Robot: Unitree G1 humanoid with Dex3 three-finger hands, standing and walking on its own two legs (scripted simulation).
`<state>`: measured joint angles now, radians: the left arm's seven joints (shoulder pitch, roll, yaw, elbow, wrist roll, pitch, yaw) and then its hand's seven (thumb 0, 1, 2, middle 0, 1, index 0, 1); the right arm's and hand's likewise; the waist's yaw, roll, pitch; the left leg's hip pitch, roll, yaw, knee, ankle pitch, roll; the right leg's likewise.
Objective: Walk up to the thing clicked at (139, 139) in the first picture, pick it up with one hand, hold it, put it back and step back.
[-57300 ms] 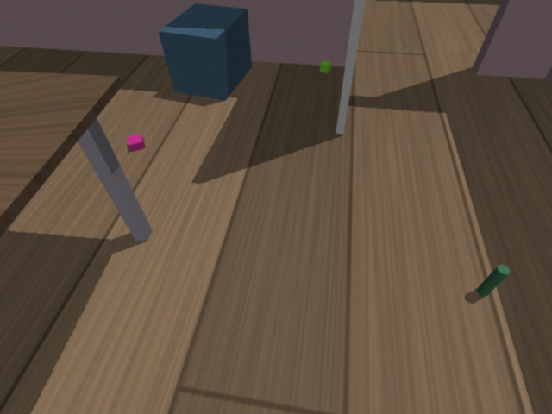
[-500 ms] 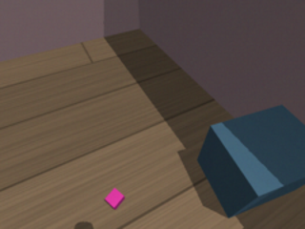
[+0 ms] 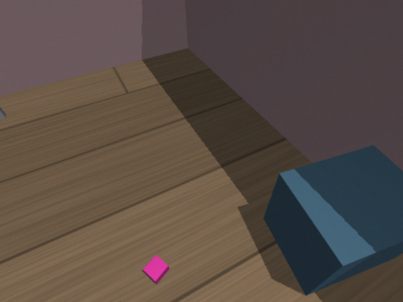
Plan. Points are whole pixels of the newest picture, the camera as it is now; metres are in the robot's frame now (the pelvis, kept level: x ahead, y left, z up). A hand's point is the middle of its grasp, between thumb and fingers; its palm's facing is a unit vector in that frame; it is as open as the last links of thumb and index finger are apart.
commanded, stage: stand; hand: left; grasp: from above
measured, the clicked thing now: (156, 269) +0.41 +0.26 -0.76
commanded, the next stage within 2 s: step back in 1.66 s
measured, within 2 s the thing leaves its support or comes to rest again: neither
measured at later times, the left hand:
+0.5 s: hand out of the picture +0.06 +0.24 -0.16, palm faces +0.01 -0.94 -0.34, open 7.4 cm
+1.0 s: hand out of the picture +0.06 +0.24 -0.16, palm faces +0.00 -0.94 -0.34, open 7.4 cm
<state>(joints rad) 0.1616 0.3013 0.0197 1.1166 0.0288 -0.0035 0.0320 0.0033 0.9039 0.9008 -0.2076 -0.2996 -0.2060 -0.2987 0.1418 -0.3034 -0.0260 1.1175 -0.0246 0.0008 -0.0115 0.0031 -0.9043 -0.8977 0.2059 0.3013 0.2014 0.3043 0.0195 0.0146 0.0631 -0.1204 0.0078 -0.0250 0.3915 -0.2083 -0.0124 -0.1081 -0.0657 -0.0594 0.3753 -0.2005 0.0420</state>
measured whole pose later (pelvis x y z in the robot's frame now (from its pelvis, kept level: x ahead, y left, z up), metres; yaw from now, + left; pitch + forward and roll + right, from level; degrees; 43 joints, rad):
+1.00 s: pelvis +0.00 -0.01 +0.00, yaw +0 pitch -3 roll +0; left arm 0.12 0.32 0.02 1.15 0.02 -0.01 0.01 0.00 0.90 0.90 -0.21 -0.30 -0.21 -0.30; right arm 0.12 -0.34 0.00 1.15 -0.02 0.00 0.00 0.00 -0.90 -0.90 0.21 0.30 0.20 0.30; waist 0.01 0.01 0.05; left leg -0.11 0.03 -0.03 0.33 -0.18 -0.03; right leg -0.10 -0.05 -0.06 0.33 -0.18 0.03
